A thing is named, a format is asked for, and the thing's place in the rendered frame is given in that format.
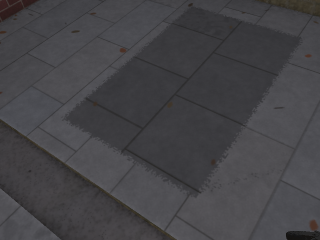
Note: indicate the robot right hand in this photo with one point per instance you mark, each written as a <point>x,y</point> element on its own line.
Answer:
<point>303,235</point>

